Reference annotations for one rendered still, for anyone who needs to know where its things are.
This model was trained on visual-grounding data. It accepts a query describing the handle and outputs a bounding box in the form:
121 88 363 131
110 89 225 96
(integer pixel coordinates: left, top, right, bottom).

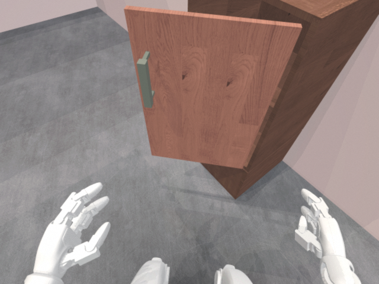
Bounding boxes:
137 51 155 108

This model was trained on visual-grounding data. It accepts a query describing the left robot hand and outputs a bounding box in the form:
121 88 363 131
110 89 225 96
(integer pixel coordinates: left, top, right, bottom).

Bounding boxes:
33 182 111 279

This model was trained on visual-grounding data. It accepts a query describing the robot right shin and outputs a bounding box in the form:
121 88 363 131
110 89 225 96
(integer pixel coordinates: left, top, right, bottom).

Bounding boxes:
224 264 235 269

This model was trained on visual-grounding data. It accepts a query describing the right robot forearm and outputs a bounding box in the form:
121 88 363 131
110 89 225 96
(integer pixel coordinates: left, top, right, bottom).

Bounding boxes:
319 255 361 284

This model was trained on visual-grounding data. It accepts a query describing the right robot hand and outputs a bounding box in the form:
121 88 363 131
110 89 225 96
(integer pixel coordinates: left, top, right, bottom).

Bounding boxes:
295 189 346 259

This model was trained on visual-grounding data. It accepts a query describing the right robot thigh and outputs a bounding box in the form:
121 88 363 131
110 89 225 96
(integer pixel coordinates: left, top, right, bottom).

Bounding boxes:
214 267 253 284

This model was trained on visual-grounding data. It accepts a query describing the cupboard door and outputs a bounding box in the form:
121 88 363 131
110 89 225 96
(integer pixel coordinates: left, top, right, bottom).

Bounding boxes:
124 5 302 169

